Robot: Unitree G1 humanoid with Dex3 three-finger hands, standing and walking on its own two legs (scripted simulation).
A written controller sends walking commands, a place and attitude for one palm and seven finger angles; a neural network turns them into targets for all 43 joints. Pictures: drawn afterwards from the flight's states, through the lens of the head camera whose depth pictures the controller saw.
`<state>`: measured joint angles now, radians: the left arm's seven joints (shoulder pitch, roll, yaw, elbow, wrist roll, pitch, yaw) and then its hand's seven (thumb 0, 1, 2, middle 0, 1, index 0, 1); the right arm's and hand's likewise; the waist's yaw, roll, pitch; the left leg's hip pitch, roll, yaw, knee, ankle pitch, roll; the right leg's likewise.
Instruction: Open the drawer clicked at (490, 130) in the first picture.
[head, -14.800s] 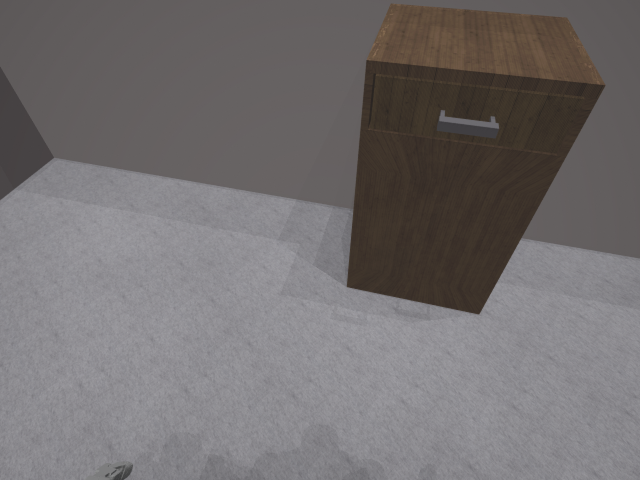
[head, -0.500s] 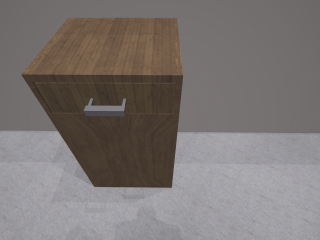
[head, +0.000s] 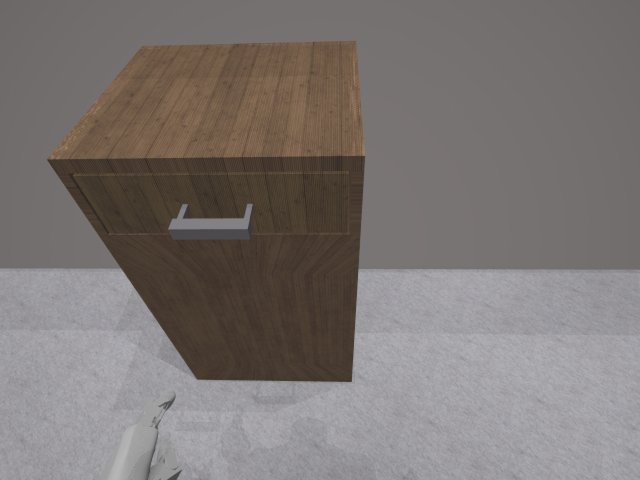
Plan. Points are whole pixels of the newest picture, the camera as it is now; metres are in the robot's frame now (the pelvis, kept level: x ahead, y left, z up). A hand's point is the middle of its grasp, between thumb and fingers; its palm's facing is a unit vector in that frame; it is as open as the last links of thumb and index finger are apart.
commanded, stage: raise the hand with hooked fingers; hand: left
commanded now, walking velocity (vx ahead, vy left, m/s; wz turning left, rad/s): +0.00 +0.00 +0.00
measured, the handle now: (214, 219) +0.51 +0.22 +0.01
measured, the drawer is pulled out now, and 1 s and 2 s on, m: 0.00 0.00 0.00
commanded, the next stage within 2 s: move the hooked fingers above the handle in 1.74 s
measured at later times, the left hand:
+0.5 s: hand (160, 410) +0.20 +0.21 +0.01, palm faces +0.18 -0.02 -0.98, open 10.0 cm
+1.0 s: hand (138, 329) +0.27 +0.24 +0.08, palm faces +0.17 -0.07 -0.98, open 12.9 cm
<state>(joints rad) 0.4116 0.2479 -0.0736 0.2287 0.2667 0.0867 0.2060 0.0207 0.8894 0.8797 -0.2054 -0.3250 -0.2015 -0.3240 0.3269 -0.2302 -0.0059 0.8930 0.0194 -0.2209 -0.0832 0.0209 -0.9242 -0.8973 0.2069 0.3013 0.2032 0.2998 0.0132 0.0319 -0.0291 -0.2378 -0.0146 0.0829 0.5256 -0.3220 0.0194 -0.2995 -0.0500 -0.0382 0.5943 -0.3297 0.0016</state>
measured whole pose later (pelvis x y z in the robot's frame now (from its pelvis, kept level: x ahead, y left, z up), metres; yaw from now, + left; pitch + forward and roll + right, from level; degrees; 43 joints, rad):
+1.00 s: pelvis -0.02 +0.00 +0.00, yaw -3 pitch +3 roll +1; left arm 0.09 0.42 -0.03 0.00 0.95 0.10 0.27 0.00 -0.25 0.40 -0.30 -1.04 -0.30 -1.04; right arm 0.13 -0.28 -0.05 0.64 0.00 0.07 -0.04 0.01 -0.91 -0.90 0.20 0.30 0.20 0.30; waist 0.08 0.08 -0.05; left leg -0.31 -0.02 0.00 0.59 -0.33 0.01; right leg -0.37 -0.01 0.00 0.63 -0.31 -0.01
